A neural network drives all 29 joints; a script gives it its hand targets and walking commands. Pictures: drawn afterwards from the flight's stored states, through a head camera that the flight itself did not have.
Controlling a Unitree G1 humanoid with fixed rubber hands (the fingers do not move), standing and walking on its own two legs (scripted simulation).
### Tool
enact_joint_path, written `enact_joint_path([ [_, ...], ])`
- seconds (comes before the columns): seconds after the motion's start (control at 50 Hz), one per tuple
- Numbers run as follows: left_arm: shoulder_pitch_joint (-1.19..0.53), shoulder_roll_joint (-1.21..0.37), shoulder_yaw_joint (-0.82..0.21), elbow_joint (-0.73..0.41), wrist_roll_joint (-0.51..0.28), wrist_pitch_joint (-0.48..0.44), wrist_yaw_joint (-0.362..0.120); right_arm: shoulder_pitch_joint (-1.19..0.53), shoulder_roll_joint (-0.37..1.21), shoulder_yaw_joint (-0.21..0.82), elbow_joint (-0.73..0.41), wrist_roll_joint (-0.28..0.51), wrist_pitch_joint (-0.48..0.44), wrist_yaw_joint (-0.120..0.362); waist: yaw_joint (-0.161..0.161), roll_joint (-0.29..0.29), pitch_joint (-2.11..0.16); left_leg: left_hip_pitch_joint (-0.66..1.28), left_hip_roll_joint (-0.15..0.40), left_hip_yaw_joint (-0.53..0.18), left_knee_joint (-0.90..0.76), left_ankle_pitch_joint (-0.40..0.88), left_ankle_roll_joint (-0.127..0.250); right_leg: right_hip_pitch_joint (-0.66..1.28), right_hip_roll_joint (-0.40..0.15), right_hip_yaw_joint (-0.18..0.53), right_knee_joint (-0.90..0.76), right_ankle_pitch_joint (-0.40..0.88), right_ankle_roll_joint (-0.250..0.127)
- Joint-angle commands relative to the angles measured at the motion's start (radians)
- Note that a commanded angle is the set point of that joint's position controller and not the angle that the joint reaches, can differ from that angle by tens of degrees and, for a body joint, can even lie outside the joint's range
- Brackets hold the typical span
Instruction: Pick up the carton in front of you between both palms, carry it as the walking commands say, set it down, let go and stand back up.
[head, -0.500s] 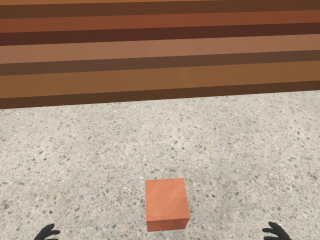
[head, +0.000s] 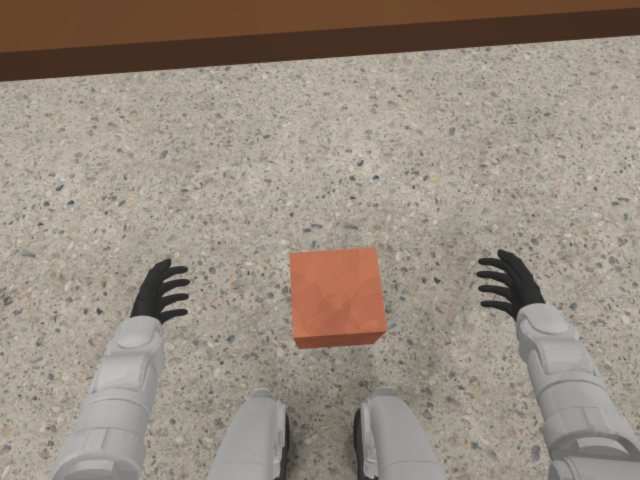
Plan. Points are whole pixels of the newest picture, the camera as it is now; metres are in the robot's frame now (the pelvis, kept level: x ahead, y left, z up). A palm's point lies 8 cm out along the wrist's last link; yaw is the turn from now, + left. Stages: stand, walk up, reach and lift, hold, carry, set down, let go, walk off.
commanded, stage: reach and lift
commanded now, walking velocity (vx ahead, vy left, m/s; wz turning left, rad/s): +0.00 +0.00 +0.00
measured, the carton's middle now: (334, 302) +0.43 -0.03 -0.58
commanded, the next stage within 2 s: none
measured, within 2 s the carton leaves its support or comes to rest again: neither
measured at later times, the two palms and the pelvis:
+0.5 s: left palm (227, 247) +0.44 +0.16 -0.17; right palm (456, 231) +0.46 -0.22 -0.17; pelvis -0.06 -0.01 -0.07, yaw +1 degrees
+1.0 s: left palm (247, 291) +0.42 +0.17 -0.42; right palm (421, 282) +0.44 -0.22 -0.42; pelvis -0.07 +0.00 -0.26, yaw +2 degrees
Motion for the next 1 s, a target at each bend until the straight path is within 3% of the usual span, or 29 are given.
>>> enact_joint_path([
  [0.0,-0.21,0.092,0.043,-0.055,-0.014,-0.02,0.026,-0.236,-0.137,-0.048,-0.033,0.011,-0.021,-0.003,-0.004,-0.033,-0.574,0.106,-0.054,-0.005,-0.024,0.432,-0.038,0.178,0.046,0.022,-0.026,0.469,0.025],
  [0.16,-0.682,0.071,0.098,0.028,-0.026,-0.026,0.077,-0.738,-0.171,-0.068,0.093,0.027,-0.033,-0.002,-0.001,-0.05,-0.792,-0.091,-0.061,0.029,0.02,0.154,-0.034,0.036,0.044,0.012,-0.003,0.209,0.028],
  [0.28,-0.904,0.056,0.158,0.12,0.001,-0.028,0.095,-0.985,-0.177,-0.083,0.206,0.011,-0.037,-0.011,0.016,-0.069,-0.924,-0.18,-0.07,0.055,0.057,0.086,-0.032,-0.045,0.05,0.009,0.018,0.106,0.028],
  [0.42,-0.909,0.011,0.236,0.135,0.079,-0.089,0.08,-1.005,-0.127,-0.152,0.226,-0.072,-0.086,-0.014,0.005,-0.082,-1.0,-0.289,-0.086,0.055,0.081,0.181,-0.035,-0.092,0.062,0.009,0.058,0.248,0.033],
  [0.56,-0.826,-0.029,0.259,0.173,0.11,-0.157,0.06,-0.905,-0.051,-0.173,0.248,-0.091,-0.143,-0.033,0.002,-0.071,-0.962,-0.551,-0.089,0.054,0.261,0.242,-0.039,-0.303,0.063,0.028,0.243,0.365,0.03],
  [0.64,-0.798,-0.015,0.224,0.173,0.072,-0.191,0.067,-0.864,-0.059,-0.146,0.224,-0.052,-0.173,-0.058,-0.01,-0.065,-1.019,-0.644,-0.09,0.046,0.402,0.322,-0.041,-0.404,0.059,0.034,0.386,0.461,0.03],
  [0.74,-0.811,0.033,0.116,0.107,-0.035,-0.212,0.097,-0.882,-0.132,-0.065,0.137,0.053,-0.198,-0.09,-0.021,-0.057,-1.215,-0.631,-0.086,0.037,0.577,0.435,-0.043,-0.431,0.052,0.022,0.563,0.555,0.028],
  [0.86,-0.899,0.076,0.038,0.021,-0.122,-0.181,0.13,-0.962,-0.202,0.006,0.067,0.148,-0.176,-0.106,-0.025,-0.047,-1.3,-0.601,-0.083,0.049,0.73,0.348,-0.046,-0.512,0.05,-0.007,0.701,0.412,0.026],
  [0.98,-1.026,0.094,0.03,0.139,-0.149,-0.147,0.142,-1.081,-0.216,0.035,0.199,0.181,-0.146,-0.107,-0.02,-0.052,-1.077,-0.723,-0.064,0.055,0.81,0.095,-0.042,-0.683,0.025,-0.007,0.768,0.127,0.026],
])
